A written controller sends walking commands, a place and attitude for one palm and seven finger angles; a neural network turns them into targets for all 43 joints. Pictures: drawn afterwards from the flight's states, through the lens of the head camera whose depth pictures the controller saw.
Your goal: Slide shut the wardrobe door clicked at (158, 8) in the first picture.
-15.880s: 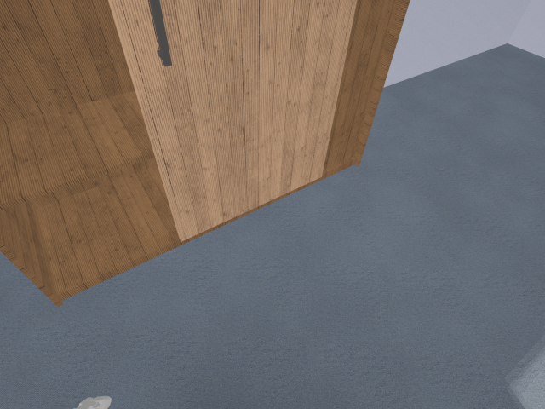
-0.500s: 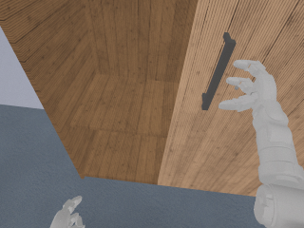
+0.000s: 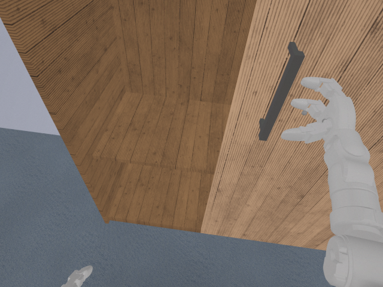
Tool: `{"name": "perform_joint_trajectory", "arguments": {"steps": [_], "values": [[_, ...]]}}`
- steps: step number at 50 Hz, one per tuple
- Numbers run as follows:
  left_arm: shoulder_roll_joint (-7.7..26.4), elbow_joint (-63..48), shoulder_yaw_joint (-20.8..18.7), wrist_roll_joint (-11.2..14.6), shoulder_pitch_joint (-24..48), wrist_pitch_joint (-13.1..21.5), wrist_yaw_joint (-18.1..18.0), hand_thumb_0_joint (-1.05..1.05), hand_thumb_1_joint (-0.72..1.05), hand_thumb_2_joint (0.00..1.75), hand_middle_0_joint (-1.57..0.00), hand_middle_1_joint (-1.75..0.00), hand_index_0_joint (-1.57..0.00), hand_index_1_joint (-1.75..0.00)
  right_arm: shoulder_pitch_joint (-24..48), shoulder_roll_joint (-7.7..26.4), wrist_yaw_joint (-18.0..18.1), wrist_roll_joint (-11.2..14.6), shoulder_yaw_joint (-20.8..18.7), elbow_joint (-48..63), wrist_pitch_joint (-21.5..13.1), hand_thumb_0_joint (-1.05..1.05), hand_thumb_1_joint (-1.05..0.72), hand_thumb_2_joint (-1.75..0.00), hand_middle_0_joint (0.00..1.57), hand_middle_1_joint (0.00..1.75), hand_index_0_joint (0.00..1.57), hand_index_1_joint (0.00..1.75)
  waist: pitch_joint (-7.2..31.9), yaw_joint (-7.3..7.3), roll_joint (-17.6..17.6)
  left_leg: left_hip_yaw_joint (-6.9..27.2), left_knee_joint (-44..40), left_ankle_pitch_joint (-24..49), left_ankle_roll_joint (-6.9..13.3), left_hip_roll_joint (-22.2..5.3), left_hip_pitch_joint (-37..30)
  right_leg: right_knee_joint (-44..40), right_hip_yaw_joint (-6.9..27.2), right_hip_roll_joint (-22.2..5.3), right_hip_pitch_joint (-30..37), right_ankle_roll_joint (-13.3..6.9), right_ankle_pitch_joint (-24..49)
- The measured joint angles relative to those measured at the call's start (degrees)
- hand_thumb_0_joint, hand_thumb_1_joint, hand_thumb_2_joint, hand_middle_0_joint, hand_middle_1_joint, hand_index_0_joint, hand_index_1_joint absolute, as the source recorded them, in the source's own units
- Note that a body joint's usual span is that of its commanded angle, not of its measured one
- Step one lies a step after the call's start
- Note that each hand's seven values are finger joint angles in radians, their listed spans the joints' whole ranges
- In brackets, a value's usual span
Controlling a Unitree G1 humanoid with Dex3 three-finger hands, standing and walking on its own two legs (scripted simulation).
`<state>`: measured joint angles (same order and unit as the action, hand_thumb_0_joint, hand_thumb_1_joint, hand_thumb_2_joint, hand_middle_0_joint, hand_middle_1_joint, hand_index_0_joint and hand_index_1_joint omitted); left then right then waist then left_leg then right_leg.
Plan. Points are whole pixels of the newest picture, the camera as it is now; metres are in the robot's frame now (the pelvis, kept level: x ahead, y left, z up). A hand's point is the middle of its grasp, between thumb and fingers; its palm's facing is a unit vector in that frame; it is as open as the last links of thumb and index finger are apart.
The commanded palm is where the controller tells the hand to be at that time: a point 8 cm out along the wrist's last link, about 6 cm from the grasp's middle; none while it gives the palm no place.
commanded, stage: feel for the door with the fingertips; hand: right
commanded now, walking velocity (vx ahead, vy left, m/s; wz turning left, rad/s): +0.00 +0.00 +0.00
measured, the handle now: (276, 96) +0.48 -0.12 +0.18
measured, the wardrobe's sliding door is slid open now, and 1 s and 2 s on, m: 0.49 0.49 0.49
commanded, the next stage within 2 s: slide the fingers in behind the handle in 0.42 s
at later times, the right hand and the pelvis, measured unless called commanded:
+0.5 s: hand (287, 107) +0.44 -0.14 +0.19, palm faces +0.04 +1.00 -0.01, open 13.9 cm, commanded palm +0.41 -0.20 +0.18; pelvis +0.00 +0.01 +0.00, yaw +0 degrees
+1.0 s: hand (288, 110) +0.43 -0.14 +0.19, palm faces +0.03 +1.00 +0.00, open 14.0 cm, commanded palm +0.40 -0.19 +0.18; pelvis +0.00 +0.00 +0.00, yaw +0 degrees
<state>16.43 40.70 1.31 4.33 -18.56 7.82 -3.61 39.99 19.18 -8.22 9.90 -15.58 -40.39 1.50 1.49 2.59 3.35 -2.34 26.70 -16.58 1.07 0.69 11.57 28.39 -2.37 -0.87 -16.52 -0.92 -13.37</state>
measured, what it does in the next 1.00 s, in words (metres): stands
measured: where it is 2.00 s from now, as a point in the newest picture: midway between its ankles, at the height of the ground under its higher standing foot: outside the picture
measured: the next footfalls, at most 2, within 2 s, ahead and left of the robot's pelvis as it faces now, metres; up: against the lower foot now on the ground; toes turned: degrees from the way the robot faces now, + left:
none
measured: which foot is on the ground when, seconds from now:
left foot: down 0.00-1.00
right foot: down 0.00-1.00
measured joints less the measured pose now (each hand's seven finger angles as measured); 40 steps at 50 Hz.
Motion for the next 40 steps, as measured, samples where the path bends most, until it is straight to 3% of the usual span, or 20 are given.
{"name": "perform_joint_trajectory", "arguments": {"steps": [15, 32, 40], "values": [[-1.60, -1.08, 0.69, -0.43, 3.97, -0.46, 1.04, 0.01, 0.91, 0.90, -0.20, -0.30, -0.20, -0.30, 0.67, -5.73, 4.77, -0.86, 2.93, 1.84, 1.38, -0.01, 0.50, -0.30, 0.30, 1.20, 0.30, 1.20, 0.68, -0.41, 0.31, 0.12, 0.87, -0.54, 0.10, -0.11, 0.26, 0.05, -0.11, 0.09, 0.16, 0.14, -0.12], [-0.71, -0.54, 0.09, -0.50, 1.36, -1.44, 0.62, 0.01, 0.91, 0.90, -0.20, -0.30, -0.20, -0.30, 1.16, -2.91, 3.02, -0.82, 0.38, -0.11, 0.21, -0.01, 0.50, -0.30, 0.35, 1.22, 0.32, 1.21, 0.54, 0.11, 0.19, 0.30, 0.23, -0.30, 0.52, 0.44, -0.02, -0.44, -0.22, -0.44, 0.50, 0.54, -0.06], [-0.28, -0.38, -0.22, -0.05, 1.03, -1.76, 0.51, 0.01, 0.91, 0.90, -0.20, -0.30, -0.20, -0.30, -0.26, -2.76, 2.91, -0.30, 1.18, 1.28, 1.11, -0.01, 0.50, -0.30, 0.32, 1.20, 0.30, 1.20, 0.54, -0.05, 0.13, 0.18, 0.09, -0.19, 0.43, 0.41, -0.32, -0.36, -0.10, -0.39, 0.65, 0.44, -0.01]]}}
